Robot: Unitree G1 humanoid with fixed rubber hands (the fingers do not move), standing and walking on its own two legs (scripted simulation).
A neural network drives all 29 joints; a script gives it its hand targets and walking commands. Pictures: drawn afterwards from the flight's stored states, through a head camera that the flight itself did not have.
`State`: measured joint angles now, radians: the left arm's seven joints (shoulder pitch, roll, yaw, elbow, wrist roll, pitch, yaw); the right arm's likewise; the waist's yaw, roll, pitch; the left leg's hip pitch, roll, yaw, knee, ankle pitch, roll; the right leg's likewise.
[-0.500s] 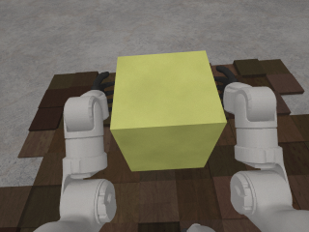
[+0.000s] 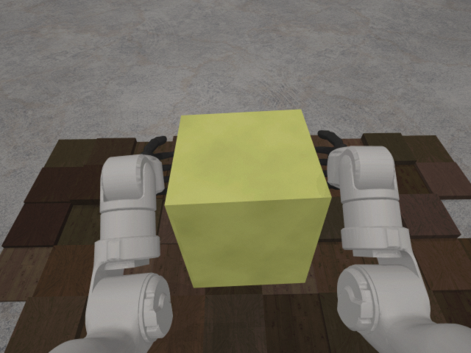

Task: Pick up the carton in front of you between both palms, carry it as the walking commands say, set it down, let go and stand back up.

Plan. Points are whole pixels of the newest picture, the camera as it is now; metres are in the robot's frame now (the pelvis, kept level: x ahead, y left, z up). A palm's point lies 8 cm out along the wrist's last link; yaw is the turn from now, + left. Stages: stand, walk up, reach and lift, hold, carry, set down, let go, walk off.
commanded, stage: carry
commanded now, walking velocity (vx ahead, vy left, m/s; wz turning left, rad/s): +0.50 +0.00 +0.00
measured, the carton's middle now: (245, 202) +0.36 +0.00 +0.04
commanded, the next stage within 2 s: none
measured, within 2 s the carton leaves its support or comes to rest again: neither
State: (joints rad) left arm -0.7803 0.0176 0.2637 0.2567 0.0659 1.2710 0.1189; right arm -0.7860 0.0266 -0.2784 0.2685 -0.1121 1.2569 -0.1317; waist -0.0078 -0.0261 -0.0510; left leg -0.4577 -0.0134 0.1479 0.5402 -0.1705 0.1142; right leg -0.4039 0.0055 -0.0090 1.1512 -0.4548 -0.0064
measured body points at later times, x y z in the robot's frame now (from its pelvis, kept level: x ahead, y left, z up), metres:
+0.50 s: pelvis +0.29 -0.05 -0.01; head +0.33 -0.06 +0.44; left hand +0.66 +0.10 +0.12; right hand +0.66 -0.20 +0.11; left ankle +0.18 +0.07 -0.64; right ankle +0.36 -0.13 -0.74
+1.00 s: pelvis +0.60 -0.02 +0.00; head +0.62 -0.01 +0.45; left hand +0.95 +0.13 +0.08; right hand +0.94 -0.17 +0.08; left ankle +0.65 +0.04 -0.73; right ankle +0.46 -0.12 -0.65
